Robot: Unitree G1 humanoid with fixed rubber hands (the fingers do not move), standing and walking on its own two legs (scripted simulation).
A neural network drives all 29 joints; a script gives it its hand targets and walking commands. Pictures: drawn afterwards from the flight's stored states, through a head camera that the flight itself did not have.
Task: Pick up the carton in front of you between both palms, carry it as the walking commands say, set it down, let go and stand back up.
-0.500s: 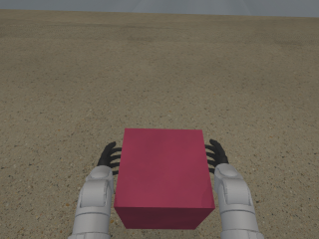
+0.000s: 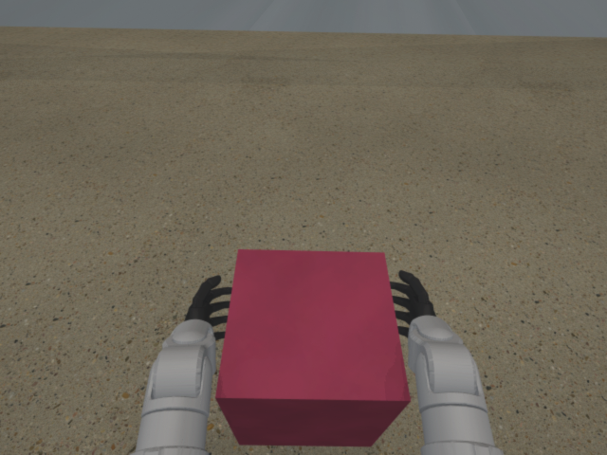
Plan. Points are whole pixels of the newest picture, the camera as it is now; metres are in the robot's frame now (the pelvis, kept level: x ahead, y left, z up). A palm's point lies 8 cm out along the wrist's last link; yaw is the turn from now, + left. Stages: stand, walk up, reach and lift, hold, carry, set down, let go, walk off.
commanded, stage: carry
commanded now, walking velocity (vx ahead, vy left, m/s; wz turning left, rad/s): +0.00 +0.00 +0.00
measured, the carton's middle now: (308, 353) +0.29 +0.00 -0.04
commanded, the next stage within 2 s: hold in 0.28 s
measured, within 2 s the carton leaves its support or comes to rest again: neither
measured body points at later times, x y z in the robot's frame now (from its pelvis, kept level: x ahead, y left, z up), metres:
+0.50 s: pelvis -0.01 +0.01 +0.01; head -0.02 +0.02 +0.46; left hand +0.31 +0.10 +0.03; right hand +0.26 -0.19 +0.04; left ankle +0.07 +0.15 -0.73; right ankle -0.05 -0.08 -0.73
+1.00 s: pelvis -0.02 +0.08 +0.00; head -0.03 +0.10 +0.45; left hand +0.34 +0.13 +0.03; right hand +0.27 -0.16 +0.04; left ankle +0.07 +0.15 -0.73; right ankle -0.05 -0.08 -0.73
